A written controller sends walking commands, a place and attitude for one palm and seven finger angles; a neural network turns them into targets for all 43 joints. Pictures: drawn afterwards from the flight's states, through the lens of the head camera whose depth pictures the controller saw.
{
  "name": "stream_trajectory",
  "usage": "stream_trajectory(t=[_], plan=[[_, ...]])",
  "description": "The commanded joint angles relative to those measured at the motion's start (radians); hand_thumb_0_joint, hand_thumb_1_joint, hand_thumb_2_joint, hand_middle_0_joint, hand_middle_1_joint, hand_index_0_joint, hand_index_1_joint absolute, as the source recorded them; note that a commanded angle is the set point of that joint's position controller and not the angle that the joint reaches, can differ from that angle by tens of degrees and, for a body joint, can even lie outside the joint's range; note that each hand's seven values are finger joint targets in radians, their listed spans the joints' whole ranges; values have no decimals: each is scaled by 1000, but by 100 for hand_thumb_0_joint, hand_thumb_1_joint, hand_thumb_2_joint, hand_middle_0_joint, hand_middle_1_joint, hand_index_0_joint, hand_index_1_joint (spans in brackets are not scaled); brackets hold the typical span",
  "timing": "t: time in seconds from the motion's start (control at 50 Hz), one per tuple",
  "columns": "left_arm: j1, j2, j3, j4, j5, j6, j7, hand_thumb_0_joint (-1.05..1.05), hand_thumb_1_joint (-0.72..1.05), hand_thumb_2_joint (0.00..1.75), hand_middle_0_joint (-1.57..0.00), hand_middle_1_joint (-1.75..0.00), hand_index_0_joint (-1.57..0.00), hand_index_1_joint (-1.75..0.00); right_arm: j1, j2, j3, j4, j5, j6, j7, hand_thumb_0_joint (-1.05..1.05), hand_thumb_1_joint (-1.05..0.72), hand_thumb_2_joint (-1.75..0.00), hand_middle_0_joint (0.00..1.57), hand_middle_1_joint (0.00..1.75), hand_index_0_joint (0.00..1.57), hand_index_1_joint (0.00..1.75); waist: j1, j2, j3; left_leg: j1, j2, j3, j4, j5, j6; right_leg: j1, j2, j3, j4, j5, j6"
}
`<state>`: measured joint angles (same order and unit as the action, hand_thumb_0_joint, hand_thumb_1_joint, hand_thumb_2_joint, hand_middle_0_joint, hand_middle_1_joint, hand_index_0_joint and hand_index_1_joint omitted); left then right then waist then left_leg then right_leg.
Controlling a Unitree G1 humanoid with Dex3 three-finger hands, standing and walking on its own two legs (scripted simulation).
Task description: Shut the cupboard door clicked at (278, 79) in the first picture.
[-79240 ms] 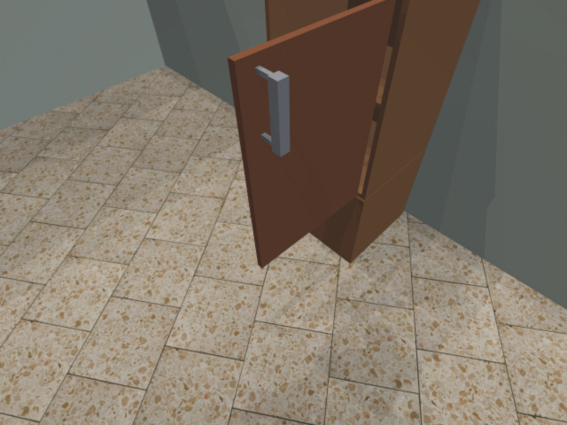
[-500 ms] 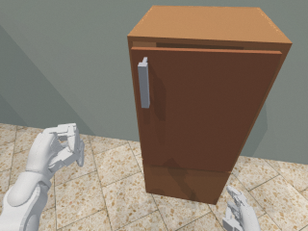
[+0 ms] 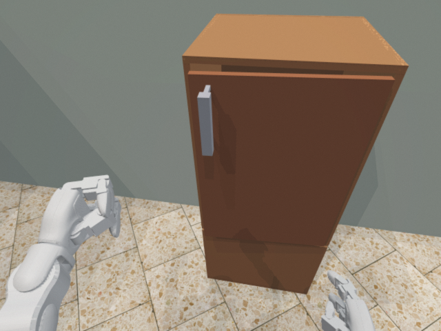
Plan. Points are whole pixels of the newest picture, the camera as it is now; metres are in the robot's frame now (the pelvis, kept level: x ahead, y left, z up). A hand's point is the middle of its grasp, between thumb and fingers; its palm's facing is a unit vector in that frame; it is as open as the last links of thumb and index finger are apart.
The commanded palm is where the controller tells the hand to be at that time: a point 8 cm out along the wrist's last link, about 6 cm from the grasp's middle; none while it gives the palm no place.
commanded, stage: bring the fist close to the handle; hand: left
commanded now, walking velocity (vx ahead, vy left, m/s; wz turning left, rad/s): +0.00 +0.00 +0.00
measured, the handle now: (207, 120) +0.51 +0.09 +0.16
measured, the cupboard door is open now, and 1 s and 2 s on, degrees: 4 4 0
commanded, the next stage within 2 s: push the door shut along its arc in 1.42 s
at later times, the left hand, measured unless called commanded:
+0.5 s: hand (165, 179) +0.31 +0.13 +0.17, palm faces -0.02 -1.00 -0.02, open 3.1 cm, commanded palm +0.29 +0.18 +0.17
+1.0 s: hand (209, 152) +0.38 +0.07 +0.17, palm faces -0.03 -1.00 -0.01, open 3.1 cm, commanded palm +0.37 +0.12 +0.17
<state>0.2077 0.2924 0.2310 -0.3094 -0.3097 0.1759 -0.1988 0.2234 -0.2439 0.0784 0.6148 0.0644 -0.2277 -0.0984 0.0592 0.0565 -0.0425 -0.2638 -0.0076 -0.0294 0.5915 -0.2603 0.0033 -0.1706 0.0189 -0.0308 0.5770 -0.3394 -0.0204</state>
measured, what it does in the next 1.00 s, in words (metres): stands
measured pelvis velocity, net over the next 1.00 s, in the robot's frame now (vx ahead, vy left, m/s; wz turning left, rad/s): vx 0.01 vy -0.01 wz -0.02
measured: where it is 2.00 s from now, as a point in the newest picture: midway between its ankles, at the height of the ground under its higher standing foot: outside the picture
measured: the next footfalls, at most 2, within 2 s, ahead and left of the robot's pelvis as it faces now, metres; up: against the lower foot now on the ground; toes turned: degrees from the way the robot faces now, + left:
none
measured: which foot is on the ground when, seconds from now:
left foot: down 0.00-1.00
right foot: down 0.00-1.00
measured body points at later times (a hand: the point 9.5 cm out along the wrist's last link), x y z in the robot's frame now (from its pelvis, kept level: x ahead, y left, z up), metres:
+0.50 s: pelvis +0.00 +0.00 +0.00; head -0.03 -0.02 +0.45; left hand +0.30 +0.19 +0.17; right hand +0.19 -0.21 -0.07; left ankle +0.04 +0.12 -0.73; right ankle -0.01 -0.10 -0.73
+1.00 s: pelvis +0.01 -0.01 +0.00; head -0.01 -0.03 +0.45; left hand +0.38 +0.12 +0.17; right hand +0.18 -0.24 -0.09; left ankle +0.04 +0.12 -0.73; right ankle -0.01 -0.10 -0.73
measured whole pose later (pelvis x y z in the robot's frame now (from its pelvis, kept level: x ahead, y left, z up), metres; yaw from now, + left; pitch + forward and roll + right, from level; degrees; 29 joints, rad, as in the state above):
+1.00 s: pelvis +0.01 -0.01 +0.00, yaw -1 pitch -2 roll +1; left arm -0.40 0.11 0.02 0.22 -0.17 0.23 0.07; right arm 0.19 -0.22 0.06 0.65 0.04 -0.04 -0.06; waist 0.00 0.04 -0.04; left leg -0.25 0.00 -0.01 0.53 -0.24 -0.01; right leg -0.18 0.03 -0.01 0.55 -0.34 -0.04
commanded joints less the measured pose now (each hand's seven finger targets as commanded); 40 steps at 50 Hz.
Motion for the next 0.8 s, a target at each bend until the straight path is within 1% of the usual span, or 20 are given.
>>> stream_trajectory(t=[0.0, 0.02, 0.04, 0.08, 0.12, 0.14, 0.2, 0.24, 0.32, 0.34, 0.4, 0.42, 0.44, 0.48, 0.54, 0.6, 0.68, 0.72, 0.74, 0.78], plan=[[-217, 148, 81, -201, -15, -45, -2, 0, 90, 90, -130, -150, -130, -150, -174, -99, -40, -179, 2, -67, -8, 0, -90, -90, 20, 30, 20, 30, 4, -9, -49, 106, -3, -3, -98, 46, 31, -130, -9, -6, -146, 73, 16], [-275, 123, 48, -195, -14, -44, -1, 0, 90, 90, -130, -150, -130, -150, -175, -98, -38, -172, 4, -67, -12, 0, -90, -90, 20, 30, 20, 30, -12, -35, -41, 111, -4, -5, -97, 39, 34, -144, -7, -8, -148, 68, 18], [-313, 127, 49, -180, -13, -47, 7, 0, 90, 90, -130, -150, -130, -150, -173, -102, -42, -164, 3, -71, -15, 0, -90, -90, 20, 30, 20, 30, -14, -54, -41, 107, 0, -7, -94, 29, 35, -147, -8, -2, -156, 53, 21], [-400, 75, -22, -203, 2, -58, 17, 0, 90, 90, -130, -150, -130, -150, -178, -95, -38, -162, 5, -79, -16, 0, -90, -90, 20, 30, 20, 30, -26, -3, -57, 133, -1, -13, -103, 17, 33, -153, -7, -10, -142, 51, 16], [-433, 51, -59, -180, 14, -57, 33, 0, 90, 90, -130, -150, -130, -150, -173, -92, -36, -153, 3, -85, -17, 0, -90, -90, 20, 30, 20, 30, -28, -11, -57, 133, -3, -22, -112, -7, 32, -158, -7, -12, -140, 43, 15], [-422, 73, -43, -147, 26, -56, 45, 0, 90, 90, -130, -150, -130, -150, -169, -96, -40, -145, 2, -84, -17, 0, -90, -90, 20, 30, 20, 30, -24, -52, -56, 125, 2, -20, -112, -6, 34, -150, -7, -8, -148, 39, 16], [-479, 52, -72, -110, 50, -37, 71, 0, 90, 90, -130, -150, -130, -150, -180, -89, -34, -142, -1, -69, -13, 0, -90, -90, 20, 30, 20, 30, -18, -38, -65, 123, -2, -18, -128, -17, 31, -140, -11, -7, -146, 28, 13], [-492, 92, -31, -47, 61, -16, 98, 0, 90, 90, -130, -150, -130, -150, -181, -95, -36, -132, -5, -48, -11, 0, -90, -90, 20, 30, 20, 30, -10, -84, -73, 111, 1, -14, -128, -6, 32, -120, -10, 0, -157, 27, 14], [-577, 37, -64, -62, 75, -1, 135, 0, 90, 90, -130, -150, -130, -150, -207, -78, -31, -149, -9, -20, 5, 0, -90, -90, 20, 30, 20, 30, -3, -10, -128, 156, 0, -2, -131, 67, 25, -86, -10, -8, -139, 102, 2], [-540, 37, -58, -37, 75, 2, 143, 0, 90, 90, -130, -150, -130, -150, -201, -81, -33, -151, -10, -15, 9, 0, -90, -90, 20, 30, 20, 30, 1, -58, -132, 148, 5, -4, -129, 89, 27, -73, -9, -10, -142, 126, 5], [-608, -20, -124, -40, 87, 5, 154, 0, 90, 90, -130, -150, -130, -150, -200, -75, -35, -152, -9, 4, 18, 0, -90, -90, 20, 30, 20, 30, -17, -21, -131, 172, 6, 9, -121, 125, 24, -83, -8, -11, -136, 178, 4], [-612, -27, -128, -39, 89, 6, 160, 0, 90, 90, -130, -150, -130, -150, -194, -76, -36, -154, -11, 8, 22, 0, -90, -90, 20, 30, 20, 30, -18, -39, -143, 177, 6, 5, -121, 139, 24, -77, -5, -14, -130, 195, 3], [-579, 2, -98, -7, 97, 9, 168, 0, 90, 90, -130, -150, -130, -150, -190, -83, -42, -151, -11, 15, 24, 0, -90, -90, 20, 30, 20, 30, -10, -66, -137, 168, 11, 11, -118, 150, 27, -70, -6, -10, -137, 208, 6], [-647, -36, -143, -16, 103, 13, 174, 0, 90, 90, -130, -150, -130, -150, -195, -78, -40, -154, -11, 33, 27, 0, -90, -90, 20, 30, 20, 30, -26, -55, -132, 173, 8, 16, -120, 151, 26, -77, -8, -11, -136, 213, 6], [-638, 1, -97, 49, 110, 24, 197, 0, 90, 90, -130, -150, -130, -150, -192, -85, -45, -146, -16, 56, 24, 0, -90, -90, 20, 30, 20, 30, -15, -74, -119, 164, 6, 20, -115, 157, 29, -73, -7, -2, -146, 225, 8], [-778, -38, -145, 48, 116, 18, 212, 0, 90, 90, -130, -150, -130, -150, -201, -77, -44, -143, -15, 76, 23, 0, -90, -90, 20, 30, 20, 30, -39, -53, -133, 183, 2, 26, -113, 148, 27, -86, -9, 4, -149, 214, 9], [-850, -61, -163, 93, 120, -3, 229, 0, 90, 90, -130, -150, -130, -150, -192, -77, -49, -135, -18, 87, 24, 0, -90, -90, 20, 30, 20, 30, -44, -77, -179, 203, 3, 21, -105, 190, 29, -66, -7, 1, -136, 270, 7], [-874, -73, -169, 153, 121, -2, 229, 0, 90, 90, -130, -150, -130, -150, -188, -76, -50, -127, -18, 95, 24, 0, -90, -90, 20, 30, 20, 30, -47, -80, -173, 195, -2, 27, -100, 187, 29, -72, -8, 4, -137, 281, 11], [-872, -48, -141, 183, 122, -3, 234, 0, 90, 90, -130, -150, -130, -150, -179, -84, -55, -120, -19, 100, 24, 0, -90, -90, 20, 30, 20, 30, -41, -97, -180, 190, 0, 23, -100, 194, 29, -63, -6, 4, -138, 289, 11], [-918, -82, -174, 198, 128, -3, 238, 0, 90, 90, -130, -150, -130, -150, -184, -77, -54, -126, -18, 109, 27, 0, -90, -90, 20, 30, 20, 30, -47, -81, -191, 192, -3, 30, -96, 205, 28, -61, -11, 7, -131, 309, 10]])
